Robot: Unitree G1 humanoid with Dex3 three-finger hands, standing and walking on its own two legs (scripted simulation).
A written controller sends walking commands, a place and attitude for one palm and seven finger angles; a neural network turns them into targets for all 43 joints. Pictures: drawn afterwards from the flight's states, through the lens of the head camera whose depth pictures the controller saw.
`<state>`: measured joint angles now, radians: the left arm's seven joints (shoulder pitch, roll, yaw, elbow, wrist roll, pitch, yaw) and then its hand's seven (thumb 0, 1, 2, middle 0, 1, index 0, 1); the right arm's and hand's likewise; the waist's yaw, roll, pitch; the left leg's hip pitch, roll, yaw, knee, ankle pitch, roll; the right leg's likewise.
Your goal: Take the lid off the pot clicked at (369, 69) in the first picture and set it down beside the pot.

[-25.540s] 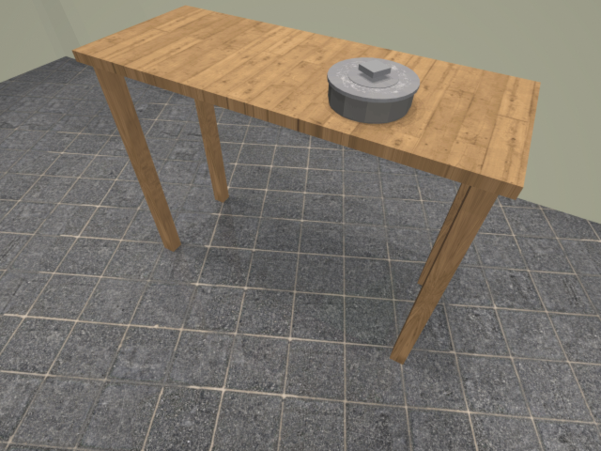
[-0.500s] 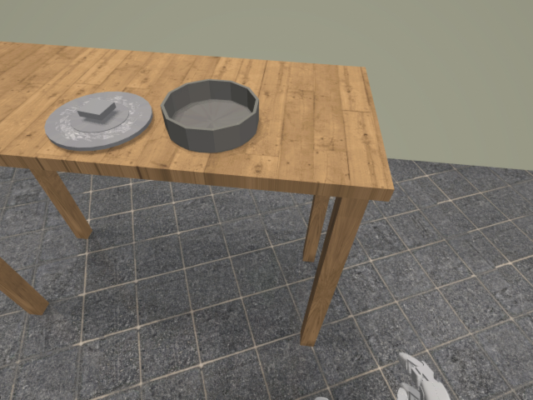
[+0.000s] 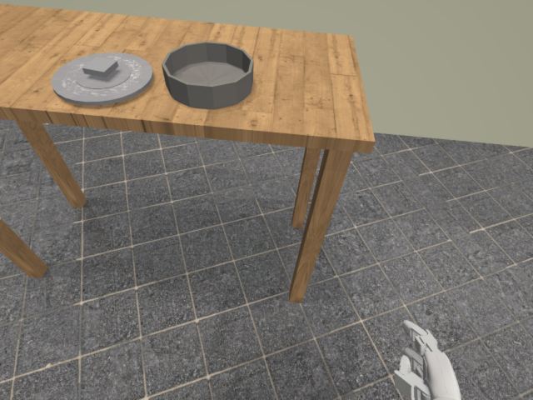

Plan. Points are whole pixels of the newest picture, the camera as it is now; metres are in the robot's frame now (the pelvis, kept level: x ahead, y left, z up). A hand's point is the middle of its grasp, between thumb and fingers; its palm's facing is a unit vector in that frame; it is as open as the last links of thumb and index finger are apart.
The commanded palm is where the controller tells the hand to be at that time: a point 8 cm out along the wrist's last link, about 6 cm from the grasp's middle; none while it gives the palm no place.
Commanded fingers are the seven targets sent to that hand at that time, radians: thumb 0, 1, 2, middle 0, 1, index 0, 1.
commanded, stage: stop stepping back and stand still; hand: left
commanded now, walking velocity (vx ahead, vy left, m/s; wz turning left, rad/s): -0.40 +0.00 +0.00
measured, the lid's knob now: (100, 67) +0.70 +0.37 +0.12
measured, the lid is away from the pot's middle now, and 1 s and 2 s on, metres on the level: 0.22 0.22 0.22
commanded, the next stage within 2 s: let the arm hang, fingers relaxed in 1.70 s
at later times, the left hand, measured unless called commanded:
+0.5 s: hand out of the picture +0.06 +0.23 +0.32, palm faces +0.56 -0.79 -0.24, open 7.4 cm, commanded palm -0.02 +0.26 +0.30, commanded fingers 0.00 0.90 0.90 -0.20 -0.30 -0.20 -0.30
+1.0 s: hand out of the picture +0.07 +0.22 +0.01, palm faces +0.21 -0.87 -0.44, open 7.4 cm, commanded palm none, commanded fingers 0.00 0.90 0.90 -0.20 -0.30 -0.20 -0.30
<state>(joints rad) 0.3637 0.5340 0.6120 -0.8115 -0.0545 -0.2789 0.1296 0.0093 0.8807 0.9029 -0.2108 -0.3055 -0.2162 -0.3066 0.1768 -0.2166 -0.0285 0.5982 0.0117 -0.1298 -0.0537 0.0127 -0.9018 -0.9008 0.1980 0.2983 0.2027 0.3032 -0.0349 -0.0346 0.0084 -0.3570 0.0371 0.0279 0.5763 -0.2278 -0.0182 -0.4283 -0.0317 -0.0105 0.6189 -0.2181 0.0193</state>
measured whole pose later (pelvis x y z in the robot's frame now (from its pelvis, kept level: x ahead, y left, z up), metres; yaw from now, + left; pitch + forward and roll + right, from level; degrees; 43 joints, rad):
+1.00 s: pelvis -0.17 -0.03 -0.02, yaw +3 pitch +0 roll +3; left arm 0.14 0.31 0.19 0.33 0.03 0.04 0.01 0.00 0.91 0.90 -0.18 -0.30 -0.19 -0.30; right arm 0.23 -0.29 -0.03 0.74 -0.04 -0.03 -0.01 0.01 -0.90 -0.90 0.20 0.30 0.20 0.30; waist -0.05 0.06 -0.12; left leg -0.43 0.01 0.01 0.76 -0.34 -0.03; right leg -0.41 -0.03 0.02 0.85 -0.44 0.01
